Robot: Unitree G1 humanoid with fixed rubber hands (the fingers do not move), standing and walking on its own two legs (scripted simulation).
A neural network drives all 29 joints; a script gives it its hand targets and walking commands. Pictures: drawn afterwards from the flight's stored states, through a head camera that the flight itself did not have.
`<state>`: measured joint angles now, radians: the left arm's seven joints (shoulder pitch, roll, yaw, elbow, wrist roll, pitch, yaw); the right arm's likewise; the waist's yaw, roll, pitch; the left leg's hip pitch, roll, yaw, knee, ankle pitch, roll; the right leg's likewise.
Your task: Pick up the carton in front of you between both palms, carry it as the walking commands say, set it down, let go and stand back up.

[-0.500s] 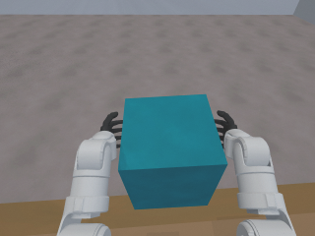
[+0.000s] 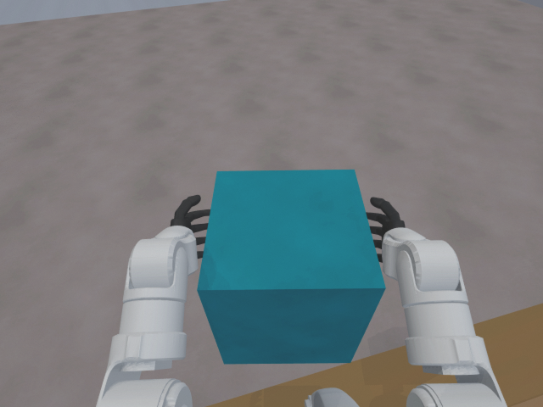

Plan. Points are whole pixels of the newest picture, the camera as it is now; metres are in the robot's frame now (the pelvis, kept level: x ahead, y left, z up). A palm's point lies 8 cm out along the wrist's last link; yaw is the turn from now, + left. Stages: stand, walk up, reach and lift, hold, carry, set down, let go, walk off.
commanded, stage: carry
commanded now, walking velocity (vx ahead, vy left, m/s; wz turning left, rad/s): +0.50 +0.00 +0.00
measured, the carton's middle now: (286, 270) +0.34 -0.04 +0.02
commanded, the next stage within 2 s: none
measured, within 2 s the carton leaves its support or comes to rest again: neither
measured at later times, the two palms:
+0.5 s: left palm (196, 185) +0.71 +0.15 -0.10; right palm (307, 169) +0.73 -0.15 -0.11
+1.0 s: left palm (218, 145) +1.12 +0.13 -0.27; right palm (296, 142) +1.10 -0.17 -0.27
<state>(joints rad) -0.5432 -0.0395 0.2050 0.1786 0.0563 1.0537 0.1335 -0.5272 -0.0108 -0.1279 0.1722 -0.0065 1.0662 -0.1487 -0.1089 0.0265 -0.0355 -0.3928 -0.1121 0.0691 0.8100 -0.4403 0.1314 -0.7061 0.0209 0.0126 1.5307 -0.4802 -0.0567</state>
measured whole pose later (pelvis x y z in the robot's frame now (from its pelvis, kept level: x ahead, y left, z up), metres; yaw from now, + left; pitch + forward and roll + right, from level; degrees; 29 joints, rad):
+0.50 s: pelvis +0.38 -0.04 -0.18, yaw +0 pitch +2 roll -1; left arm -0.56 0.02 0.10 0.24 -0.04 1.05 0.17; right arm -0.50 0.04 -0.22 0.13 -0.07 1.09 -0.12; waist 0.14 0.01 -0.02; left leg -0.74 0.01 -0.08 1.18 -0.20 0.02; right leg -0.39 0.12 -0.06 0.91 -0.56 -0.13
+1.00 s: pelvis +0.78 +0.00 -0.31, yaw +0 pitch +6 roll +0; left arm -0.40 -0.08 0.20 -0.04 0.05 0.99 0.14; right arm -0.42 0.06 -0.16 0.01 0.01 0.98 -0.16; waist -0.10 -0.02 0.07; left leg -0.32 -0.07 0.06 0.63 -0.42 0.09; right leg -0.79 -0.04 -0.01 0.94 -0.26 -0.05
